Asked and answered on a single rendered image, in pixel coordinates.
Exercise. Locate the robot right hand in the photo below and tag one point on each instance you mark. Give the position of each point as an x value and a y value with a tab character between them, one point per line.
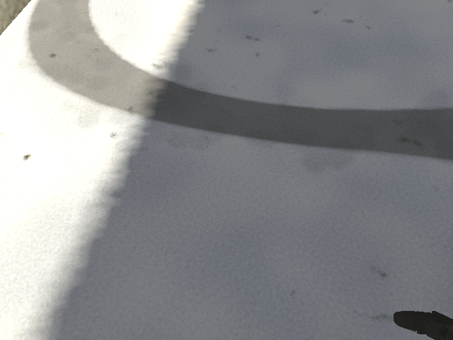
437	326

